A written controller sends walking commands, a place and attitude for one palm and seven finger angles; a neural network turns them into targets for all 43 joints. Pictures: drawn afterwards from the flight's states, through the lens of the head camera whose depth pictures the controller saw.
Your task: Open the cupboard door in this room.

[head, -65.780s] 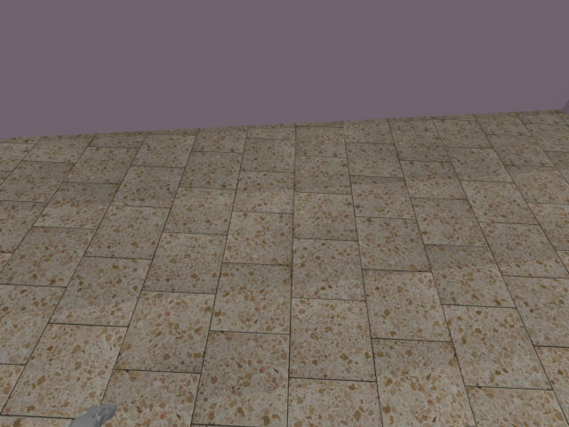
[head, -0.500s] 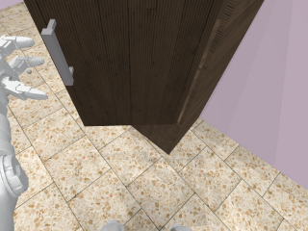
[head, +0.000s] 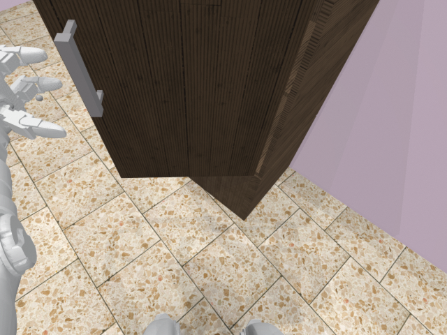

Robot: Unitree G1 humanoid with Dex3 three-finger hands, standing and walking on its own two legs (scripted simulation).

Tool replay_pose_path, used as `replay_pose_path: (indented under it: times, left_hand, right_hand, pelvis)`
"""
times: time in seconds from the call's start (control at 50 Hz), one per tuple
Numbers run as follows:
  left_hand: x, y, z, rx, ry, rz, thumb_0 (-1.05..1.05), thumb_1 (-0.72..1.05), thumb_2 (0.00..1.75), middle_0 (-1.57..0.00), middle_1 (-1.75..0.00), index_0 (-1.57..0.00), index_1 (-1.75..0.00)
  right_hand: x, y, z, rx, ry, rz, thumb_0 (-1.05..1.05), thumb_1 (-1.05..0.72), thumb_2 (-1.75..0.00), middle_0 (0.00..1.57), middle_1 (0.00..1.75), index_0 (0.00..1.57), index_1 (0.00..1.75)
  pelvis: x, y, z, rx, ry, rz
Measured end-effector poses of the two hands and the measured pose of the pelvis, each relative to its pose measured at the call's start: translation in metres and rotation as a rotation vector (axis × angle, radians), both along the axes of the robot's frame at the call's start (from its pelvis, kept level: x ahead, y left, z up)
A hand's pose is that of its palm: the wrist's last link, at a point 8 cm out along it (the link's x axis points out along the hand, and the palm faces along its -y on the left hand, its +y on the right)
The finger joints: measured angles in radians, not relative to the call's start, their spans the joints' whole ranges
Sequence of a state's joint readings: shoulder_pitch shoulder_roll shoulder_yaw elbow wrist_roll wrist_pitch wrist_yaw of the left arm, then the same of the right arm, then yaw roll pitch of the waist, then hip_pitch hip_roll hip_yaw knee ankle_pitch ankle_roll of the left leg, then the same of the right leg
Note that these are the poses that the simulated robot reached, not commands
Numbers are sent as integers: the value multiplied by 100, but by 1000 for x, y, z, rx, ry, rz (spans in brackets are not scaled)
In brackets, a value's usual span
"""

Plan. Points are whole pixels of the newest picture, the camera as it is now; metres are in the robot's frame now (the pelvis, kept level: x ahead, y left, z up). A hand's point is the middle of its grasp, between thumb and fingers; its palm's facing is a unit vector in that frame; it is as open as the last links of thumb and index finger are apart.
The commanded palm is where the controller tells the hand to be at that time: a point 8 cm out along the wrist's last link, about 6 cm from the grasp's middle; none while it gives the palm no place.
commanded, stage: slide the fingers in behind the handle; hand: left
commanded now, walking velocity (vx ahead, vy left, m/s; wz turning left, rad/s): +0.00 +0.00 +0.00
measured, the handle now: (84, 72) +0.55 +0.22 +0.12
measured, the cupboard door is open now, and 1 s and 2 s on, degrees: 43 43 43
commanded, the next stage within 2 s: close the thumb around the handle in 1.66 s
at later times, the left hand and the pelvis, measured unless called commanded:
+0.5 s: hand (56, 96) +0.49 +0.25 +0.12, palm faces -0.01 -1.00 +0.01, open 14.0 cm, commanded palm +0.46 +0.29 +0.12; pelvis +0.01 +0.01 +0.00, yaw -1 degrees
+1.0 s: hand (86, 99) +0.49 +0.20 +0.12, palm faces -0.01 -1.00 +0.01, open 14.0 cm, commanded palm +0.47 +0.25 +0.12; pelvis +0.00 +0.00 +0.00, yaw +0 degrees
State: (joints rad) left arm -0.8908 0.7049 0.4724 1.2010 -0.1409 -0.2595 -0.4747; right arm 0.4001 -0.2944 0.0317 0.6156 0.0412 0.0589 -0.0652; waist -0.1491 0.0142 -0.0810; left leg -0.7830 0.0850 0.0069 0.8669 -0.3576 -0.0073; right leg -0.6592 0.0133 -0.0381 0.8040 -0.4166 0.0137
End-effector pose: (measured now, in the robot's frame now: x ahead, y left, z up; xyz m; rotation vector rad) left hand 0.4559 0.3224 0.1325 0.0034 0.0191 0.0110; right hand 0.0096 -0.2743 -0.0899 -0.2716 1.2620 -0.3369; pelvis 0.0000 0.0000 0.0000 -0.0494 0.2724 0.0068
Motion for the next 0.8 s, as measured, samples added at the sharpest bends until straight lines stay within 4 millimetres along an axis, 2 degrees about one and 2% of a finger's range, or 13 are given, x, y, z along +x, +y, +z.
replay_pose_path:
  times: [0.12, 0.28, 0.42, 0.62, 0.8]
  left_hand:
    - [2, 4, -6, 1, 25, 2, -1, -50, 30, -30, -120, -30, -120]
    - [8, -3, -10, -23, 1, -25, -1, -50, 30, -30, -120, -30, -120]
    - [13, -13, -11, -17, -8, -28, -1, -50, 30, -30, -120, -30, -120]
    - [8, -30, -10, -13, 2, -28, -1, -50, 30, -30, -120, -30, -120]
    - [8, -44, -12, -8, -14, -7, -1, -50, 30, -30, -120, -30, -120]
  right_hand:
    - [-12, -1, 1, -9, 31, -17, 1, -90, -90, 21, 30, 20, 30]
    - [-16, 1, 2, -15, 51, -25, 1, -90, -90, 21, 30, 20, 30]
    - [-9, 9, 1, 1, 25, -25, 1, -90, -90, 21, 30, 20, 30]
    - [12, 22, -5, 53, -33, -1, 1, -90, -90, 21, 30, 20, 30]
    - [20, 20, -7, 56, -60, 24, 1, -90, -90, 21, 30, 20, 30]
  pelvis:
    - [-1, -1, -1, -2, 8, 1]
    - [-1, 1, -2, -7, 17, -1]
    - [3, 6, -1, -7, 18, -8]
    - [7, 9, 0, -3, -6, -5]
    - [2, 6, -1, 2, -13, 1]
